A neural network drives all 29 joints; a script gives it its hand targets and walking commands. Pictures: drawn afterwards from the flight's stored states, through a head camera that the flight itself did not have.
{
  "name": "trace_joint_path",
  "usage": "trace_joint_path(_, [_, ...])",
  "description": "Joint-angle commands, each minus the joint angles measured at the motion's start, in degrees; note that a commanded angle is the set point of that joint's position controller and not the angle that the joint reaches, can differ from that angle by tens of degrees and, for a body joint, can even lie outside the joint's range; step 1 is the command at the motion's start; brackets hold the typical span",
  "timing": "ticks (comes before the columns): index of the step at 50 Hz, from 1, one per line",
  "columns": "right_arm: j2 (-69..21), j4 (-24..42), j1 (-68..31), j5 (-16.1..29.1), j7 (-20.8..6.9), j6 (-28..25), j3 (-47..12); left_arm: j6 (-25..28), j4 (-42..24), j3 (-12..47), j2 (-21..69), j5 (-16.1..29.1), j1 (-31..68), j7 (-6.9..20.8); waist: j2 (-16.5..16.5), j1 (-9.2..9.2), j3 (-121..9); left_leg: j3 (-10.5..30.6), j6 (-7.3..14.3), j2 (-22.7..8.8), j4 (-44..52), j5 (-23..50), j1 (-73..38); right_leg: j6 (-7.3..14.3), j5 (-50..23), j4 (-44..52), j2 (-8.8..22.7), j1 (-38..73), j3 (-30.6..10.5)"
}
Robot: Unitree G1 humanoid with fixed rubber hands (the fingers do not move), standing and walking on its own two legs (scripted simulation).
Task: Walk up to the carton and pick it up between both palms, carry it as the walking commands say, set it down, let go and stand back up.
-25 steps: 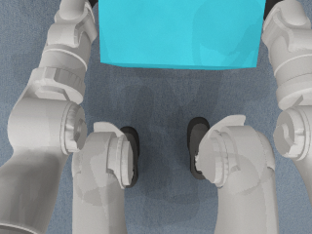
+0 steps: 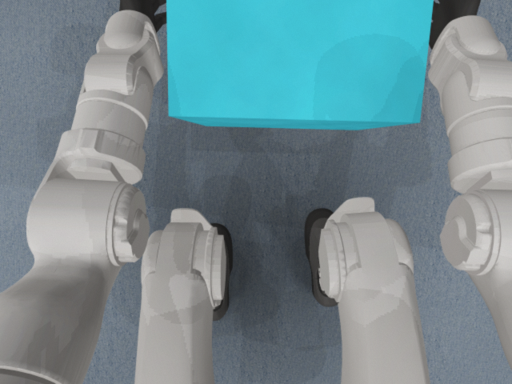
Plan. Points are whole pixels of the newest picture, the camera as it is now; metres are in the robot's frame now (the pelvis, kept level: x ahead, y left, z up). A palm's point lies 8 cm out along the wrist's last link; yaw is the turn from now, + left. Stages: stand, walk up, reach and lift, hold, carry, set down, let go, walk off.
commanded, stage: reach and lift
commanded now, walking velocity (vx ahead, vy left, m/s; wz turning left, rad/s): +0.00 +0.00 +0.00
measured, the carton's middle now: (289, 47) +0.53 -0.05 -0.20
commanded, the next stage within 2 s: none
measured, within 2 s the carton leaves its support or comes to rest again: neither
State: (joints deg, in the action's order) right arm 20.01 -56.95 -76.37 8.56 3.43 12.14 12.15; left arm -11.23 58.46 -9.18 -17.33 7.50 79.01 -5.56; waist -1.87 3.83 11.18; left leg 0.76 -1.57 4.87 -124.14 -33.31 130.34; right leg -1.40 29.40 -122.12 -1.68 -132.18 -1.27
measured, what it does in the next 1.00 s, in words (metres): rises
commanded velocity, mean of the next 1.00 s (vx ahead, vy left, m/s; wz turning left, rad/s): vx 0.00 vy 0.00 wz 0.00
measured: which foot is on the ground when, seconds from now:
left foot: down 0.00-1.00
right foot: down 0.00-1.00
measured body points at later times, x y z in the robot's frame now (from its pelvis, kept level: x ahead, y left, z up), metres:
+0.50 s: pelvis +0.01 +0.00 +0.04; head +0.34 -0.02 +0.34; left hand +0.57 +0.13 -0.08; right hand +0.53 -0.24 -0.08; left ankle +0.11 +0.12 -0.34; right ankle +0.12 -0.12 -0.34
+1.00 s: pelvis +0.01 +0.00 +0.10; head +0.31 -0.02 +0.43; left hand +0.55 +0.13 +0.00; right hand +0.51 -0.23 +0.00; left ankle +0.11 +0.12 -0.34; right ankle +0.12 -0.12 -0.34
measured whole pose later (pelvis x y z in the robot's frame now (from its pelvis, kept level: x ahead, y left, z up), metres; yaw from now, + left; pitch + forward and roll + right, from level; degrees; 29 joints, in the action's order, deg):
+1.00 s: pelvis +0.01 +0.00 +0.10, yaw +0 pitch +48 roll +1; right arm 10.4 -40.5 -62.4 -5.0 0.3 21.3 24.2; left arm -19.5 44.4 -21.1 -9.0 -4.3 65.8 -2.2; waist -1.9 3.2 -6.8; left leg 2.6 -2.3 6.6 -103.4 -29.5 121.5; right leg -2.1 26.2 -102.0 -3.7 -123.3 -3.1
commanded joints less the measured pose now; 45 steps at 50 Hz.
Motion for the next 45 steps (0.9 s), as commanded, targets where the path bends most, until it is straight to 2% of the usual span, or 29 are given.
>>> trace_joint_path(1, [-51.98,15.63,-36.89,3.23,-14.53,-0.65,-16.46,0.15,-12.78,14.33,54.40,1.93,33.44,12.65,-0.44,1.86,-71.02,-4.20,1.90,2.98,11.74,13.84,-30.48,0.77,-16.27,9.59,-3.17,38.37,5.63])
trace_joint_path(10, [-55.09,19.24,-35.65,0.72,-15.42,2.04,-16.55,-2.11,-16.12,12.99,55.69,-0.39,32.80,14.32,1.33,1.42,-76.92,-4.72,2.08,3.18,14.22,14.35,-29.29,0.39,-18.06,12.64,-3.67,42.31,5.09])
trace_joint_path(25, [-58.63,25.42,-29.16,-0.61,-16.10,5.11,-18.88,-4.82,-22.73,17.48,59.55,0.25,27.80,15.47,0.14,1.93,-88.21,-4.88,1.18,4.10,18.73,21.00,-35.04,0.02,-25.49,16.73,-4.50,48.71,5.29])
trace_joint_path(36, [-60.23,22.75,-26.12,-2.91,-17.49,6.31,-16.53,-5.84,-19.79,14.98,61.48,-2.29,24.79,16.20,-0.22,1.51,-81.11,-4.85,1.10,4.37,25.23,16.65,-34.85,0.02,-20.08,22.98,-4.48,46.47,5.47])
trace_joint_path(45, [-61.88,22.05,-25.79,-4.18,-18.50,7.38,-15.28,-6.93,-18.43,13.07,63.18,-3.75,24.13,17.20,0.20,1.44,-82.50,-4.92,1.17,4.49,29.41,14.49,-37.26,-0.07,-17.55,26.97,-4.60,48.99,5.93])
